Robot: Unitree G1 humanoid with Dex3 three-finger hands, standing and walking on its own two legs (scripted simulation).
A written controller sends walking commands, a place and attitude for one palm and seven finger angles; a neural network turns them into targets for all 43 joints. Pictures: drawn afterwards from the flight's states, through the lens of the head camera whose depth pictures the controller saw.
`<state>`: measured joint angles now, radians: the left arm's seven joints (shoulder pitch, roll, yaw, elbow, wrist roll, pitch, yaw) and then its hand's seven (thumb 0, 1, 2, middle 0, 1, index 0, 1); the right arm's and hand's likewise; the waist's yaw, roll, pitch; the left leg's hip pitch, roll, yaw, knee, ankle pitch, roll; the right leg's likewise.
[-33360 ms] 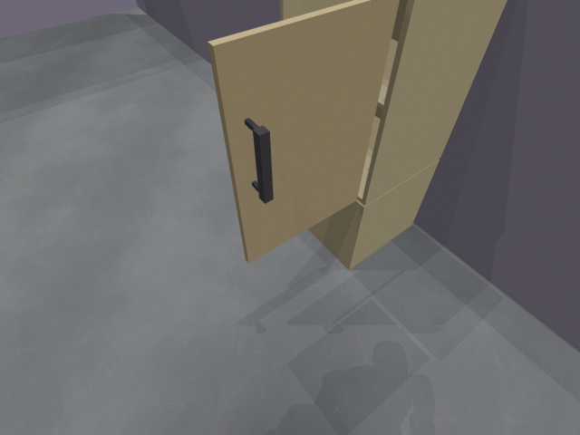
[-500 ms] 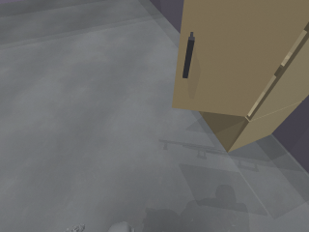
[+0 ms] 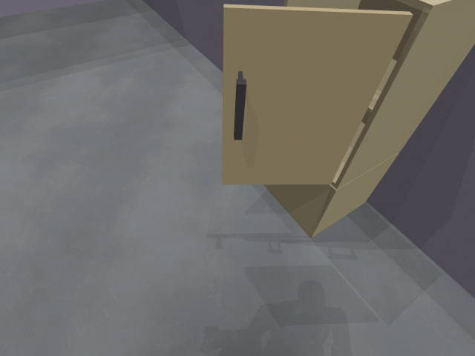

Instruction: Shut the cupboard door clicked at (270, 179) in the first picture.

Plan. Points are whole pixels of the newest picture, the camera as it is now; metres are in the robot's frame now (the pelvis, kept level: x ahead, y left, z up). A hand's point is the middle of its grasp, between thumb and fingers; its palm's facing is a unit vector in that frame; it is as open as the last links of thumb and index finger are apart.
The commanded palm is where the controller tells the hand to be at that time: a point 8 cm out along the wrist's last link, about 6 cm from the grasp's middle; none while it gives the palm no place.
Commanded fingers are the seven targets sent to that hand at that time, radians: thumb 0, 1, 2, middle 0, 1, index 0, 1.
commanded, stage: take the last steps up to it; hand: left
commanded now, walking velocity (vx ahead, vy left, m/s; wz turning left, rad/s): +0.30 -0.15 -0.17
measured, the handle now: (239, 107) +0.69 +0.01 +0.01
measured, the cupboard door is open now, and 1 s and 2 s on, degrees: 59 59 59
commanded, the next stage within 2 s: come to a stop and stand still in 0.48 s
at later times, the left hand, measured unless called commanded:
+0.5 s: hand out of the picture +0.14 +0.12 -0.21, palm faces +0.00 -1.00 -0.09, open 7.4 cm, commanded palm none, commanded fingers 0.00 0.90 0.90 -0.20 -0.30 -0.20 -0.30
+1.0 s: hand (218, 271) +0.32 +0.04 -0.17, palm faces -0.04 -0.97 -0.24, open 7.3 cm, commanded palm none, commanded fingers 0.00 0.90 0.90 -0.20 -0.30 -0.20 -0.30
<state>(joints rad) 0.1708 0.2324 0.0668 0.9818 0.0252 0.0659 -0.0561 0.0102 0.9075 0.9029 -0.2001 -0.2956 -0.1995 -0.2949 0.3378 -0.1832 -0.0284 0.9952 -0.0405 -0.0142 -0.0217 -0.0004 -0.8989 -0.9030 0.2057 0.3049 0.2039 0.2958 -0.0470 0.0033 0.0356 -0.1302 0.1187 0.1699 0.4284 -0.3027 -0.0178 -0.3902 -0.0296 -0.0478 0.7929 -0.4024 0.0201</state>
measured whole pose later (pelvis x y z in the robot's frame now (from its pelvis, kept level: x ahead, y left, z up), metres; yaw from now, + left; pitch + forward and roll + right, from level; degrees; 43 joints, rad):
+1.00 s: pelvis +0.22 -0.13 -0.01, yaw -2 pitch +0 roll +1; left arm 0.11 0.14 0.03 0.98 0.02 0.01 0.03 0.00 0.91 0.90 -0.20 -0.30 -0.20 -0.30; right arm 0.21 -0.23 -0.07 1.02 0.00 0.07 -0.02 0.00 -0.91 -0.90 0.20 0.30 0.20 0.29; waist -0.02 0.03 0.13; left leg -0.41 0.00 0.02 1.12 -0.54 -0.04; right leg -0.37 -0.07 -0.05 0.55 -0.19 0.00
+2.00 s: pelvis +0.20 -0.06 +0.00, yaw -2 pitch +0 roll +1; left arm 0.25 0.16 -0.01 1.07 0.01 -0.01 0.03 0.01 0.93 0.90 -0.20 -0.30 -0.20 -0.30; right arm 0.34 -0.16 0.02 1.08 -0.01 -0.01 -0.02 0.00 -0.91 -0.90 0.20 0.30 0.20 0.29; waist -0.02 0.03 0.01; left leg -0.14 -0.05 0.10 0.39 -0.24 0.06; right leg -0.26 -0.01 0.00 0.46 -0.19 -0.01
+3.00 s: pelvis +0.25 -0.14 -0.01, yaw +2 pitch +0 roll +0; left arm 0.33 0.14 0.04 1.03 0.03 0.03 0.02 0.00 0.91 0.90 -0.20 -0.30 -0.20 -0.30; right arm 0.23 -0.13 -0.03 1.09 -0.01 0.02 -0.06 0.00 -0.90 -0.90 0.20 0.30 0.20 0.29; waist 0.03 -0.05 0.07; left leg -0.36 0.04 0.08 0.90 -0.54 0.01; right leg -0.18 0.10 -0.12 0.48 -0.31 -0.15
